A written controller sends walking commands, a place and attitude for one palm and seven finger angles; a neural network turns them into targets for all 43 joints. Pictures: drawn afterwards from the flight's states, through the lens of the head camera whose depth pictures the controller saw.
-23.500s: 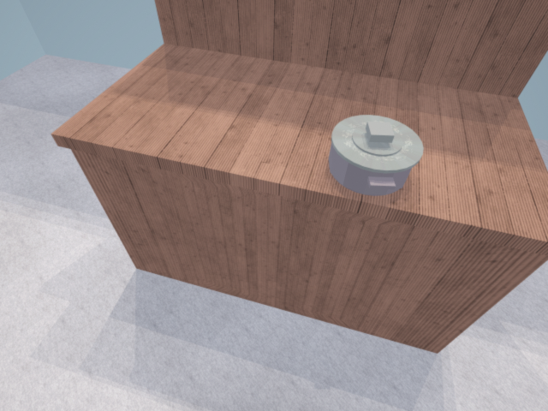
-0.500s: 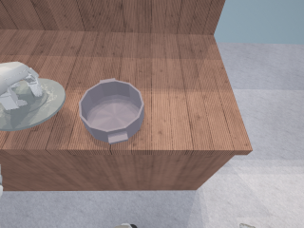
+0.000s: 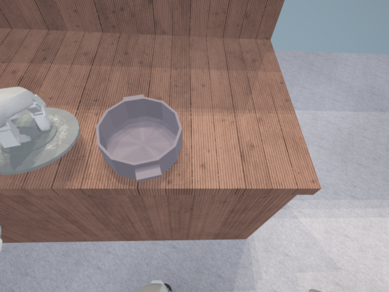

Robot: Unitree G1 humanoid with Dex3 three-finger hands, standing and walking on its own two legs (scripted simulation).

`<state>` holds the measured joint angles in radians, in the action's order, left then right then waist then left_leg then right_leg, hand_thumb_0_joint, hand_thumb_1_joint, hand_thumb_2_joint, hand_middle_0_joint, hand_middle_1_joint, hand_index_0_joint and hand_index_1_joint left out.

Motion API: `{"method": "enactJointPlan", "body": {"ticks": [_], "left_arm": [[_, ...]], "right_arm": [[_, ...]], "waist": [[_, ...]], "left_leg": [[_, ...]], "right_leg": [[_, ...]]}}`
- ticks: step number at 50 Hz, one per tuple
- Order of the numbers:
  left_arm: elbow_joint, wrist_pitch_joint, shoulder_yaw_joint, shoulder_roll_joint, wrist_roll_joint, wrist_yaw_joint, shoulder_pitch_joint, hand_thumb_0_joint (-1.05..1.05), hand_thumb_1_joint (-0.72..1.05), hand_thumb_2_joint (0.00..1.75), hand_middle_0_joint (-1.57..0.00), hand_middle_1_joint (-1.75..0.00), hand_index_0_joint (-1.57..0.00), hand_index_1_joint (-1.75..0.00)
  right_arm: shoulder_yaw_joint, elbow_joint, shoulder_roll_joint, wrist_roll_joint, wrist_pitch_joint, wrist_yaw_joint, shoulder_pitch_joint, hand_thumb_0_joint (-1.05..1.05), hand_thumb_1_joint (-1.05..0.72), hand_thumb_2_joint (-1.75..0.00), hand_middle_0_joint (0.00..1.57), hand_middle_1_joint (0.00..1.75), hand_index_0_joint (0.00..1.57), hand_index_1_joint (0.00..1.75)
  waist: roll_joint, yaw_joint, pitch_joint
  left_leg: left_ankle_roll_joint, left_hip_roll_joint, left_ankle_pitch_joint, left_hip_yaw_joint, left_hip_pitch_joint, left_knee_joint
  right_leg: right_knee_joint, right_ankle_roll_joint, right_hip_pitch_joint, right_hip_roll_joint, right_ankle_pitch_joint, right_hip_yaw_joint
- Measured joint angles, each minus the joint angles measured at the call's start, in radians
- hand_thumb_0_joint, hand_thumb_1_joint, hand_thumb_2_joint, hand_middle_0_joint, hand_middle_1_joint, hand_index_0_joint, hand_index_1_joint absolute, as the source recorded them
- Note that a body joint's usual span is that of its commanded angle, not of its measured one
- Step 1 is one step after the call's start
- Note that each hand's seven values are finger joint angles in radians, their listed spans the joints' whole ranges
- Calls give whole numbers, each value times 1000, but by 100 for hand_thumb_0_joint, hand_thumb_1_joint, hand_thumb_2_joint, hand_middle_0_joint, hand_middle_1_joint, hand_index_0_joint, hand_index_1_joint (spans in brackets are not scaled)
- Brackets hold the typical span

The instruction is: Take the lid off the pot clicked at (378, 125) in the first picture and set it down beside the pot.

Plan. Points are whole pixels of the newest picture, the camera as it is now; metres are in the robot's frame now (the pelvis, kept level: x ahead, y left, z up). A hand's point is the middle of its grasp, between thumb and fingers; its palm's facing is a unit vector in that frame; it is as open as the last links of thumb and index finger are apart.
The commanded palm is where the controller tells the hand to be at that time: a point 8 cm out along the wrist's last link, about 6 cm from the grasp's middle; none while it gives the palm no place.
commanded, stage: lower the lid onto the table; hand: left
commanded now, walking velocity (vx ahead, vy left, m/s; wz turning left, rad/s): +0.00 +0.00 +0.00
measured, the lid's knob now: (24, 127) +0.43 +0.37 +0.05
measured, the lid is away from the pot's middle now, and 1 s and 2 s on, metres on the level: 0.24 0.24 0.25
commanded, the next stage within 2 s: open the fingers wide in 0.92 s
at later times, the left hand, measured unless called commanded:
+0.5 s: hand (24, 136) +0.41 +0.36 +0.04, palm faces -0.49 -0.14 -0.86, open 6.8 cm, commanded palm +0.45 +0.36 +0.11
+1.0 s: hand (28, 140) +0.41 +0.36 +0.03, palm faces -0.48 -0.13 -0.87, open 6.7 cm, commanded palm +0.43 +0.36 +0.08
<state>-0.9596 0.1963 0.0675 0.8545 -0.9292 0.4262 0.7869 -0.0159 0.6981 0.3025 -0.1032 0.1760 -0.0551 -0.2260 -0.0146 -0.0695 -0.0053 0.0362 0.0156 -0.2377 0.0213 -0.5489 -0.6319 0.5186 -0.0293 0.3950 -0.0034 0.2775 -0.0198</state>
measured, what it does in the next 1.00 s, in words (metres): stands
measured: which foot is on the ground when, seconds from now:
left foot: down 0.00-1.00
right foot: down 0.00-1.00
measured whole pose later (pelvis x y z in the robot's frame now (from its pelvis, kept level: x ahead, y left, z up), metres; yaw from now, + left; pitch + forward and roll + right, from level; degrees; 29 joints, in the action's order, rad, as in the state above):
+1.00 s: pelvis -0.01 +0.01 -0.02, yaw -1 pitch +14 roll -4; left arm -1.08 0.24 0.07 0.88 -0.99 0.33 0.83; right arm -0.02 0.69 0.30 -0.10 0.18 -0.07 -0.28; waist -0.01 -0.10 0.04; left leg 0.04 0.02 -0.30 0.02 -0.75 -0.81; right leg 0.71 -0.03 0.60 -0.01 0.35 -0.01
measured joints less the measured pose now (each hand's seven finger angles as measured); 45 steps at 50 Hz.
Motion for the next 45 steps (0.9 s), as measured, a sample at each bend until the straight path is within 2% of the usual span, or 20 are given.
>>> {"method": "enactJointPlan", "body": {"ticks": [26,42,45], "left_arm": [[-60,36,20,13,-37,-53,5,1,15,104,-56,-76,-81,-92],[-91,35,7,14,-59,-92,22,0,15,103,-56,-77,-83,-94],[-109,39,9,17,-49,-97,27,0,14,103,-56,-78,-84,-94]], "right_arm": [[-1,3,-3,6,-6,-14,-40,1,-90,-90,21,30,20,30],[-3,-8,-9,7,1,-11,-46,1,-90,-90,21,30,20,30],[-6,-8,-8,6,5,-11,-47,1,-90,-90,21,30,20,30]], "waist": [[7,-24,20],[5,-30,34],[4,-31,38]], "left_leg": [[9,2,-35,-7,-109,-93],[9,2,-49,-5,-165,-141],[9,2,-53,-5,-176,-152]], "right_leg": [[95,0,111,-2,35,9],[152,1,170,-3,55,9],[165,-3,182,-3,60,9]]}}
